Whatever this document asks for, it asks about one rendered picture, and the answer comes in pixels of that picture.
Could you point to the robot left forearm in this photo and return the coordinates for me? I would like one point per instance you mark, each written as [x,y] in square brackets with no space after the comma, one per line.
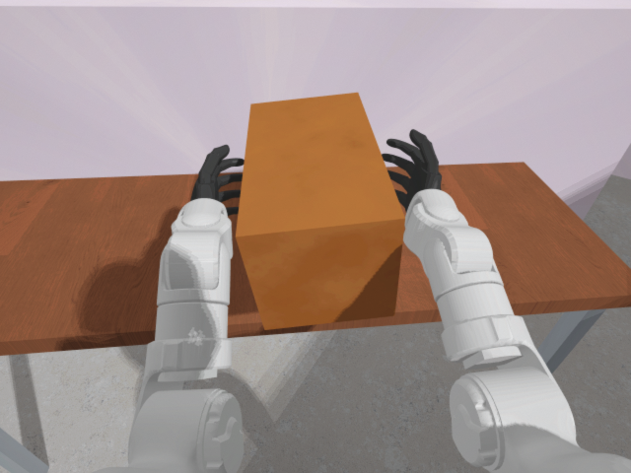
[193,293]

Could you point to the right robot hand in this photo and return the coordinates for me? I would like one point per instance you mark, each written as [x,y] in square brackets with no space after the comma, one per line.
[424,172]

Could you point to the left robot hand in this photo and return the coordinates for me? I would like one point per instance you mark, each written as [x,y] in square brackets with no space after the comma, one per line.
[208,182]

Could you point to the robot right forearm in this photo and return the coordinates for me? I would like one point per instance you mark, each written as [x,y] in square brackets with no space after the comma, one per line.
[481,330]

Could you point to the table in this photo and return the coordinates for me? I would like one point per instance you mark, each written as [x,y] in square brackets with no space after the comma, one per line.
[80,262]

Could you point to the carton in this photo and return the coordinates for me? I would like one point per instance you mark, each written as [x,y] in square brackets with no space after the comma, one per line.
[320,228]

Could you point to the robot left upper arm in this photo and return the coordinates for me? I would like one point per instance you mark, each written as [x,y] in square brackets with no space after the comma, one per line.
[186,431]

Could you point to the robot right upper arm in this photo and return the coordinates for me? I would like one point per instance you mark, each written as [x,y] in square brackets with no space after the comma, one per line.
[517,421]

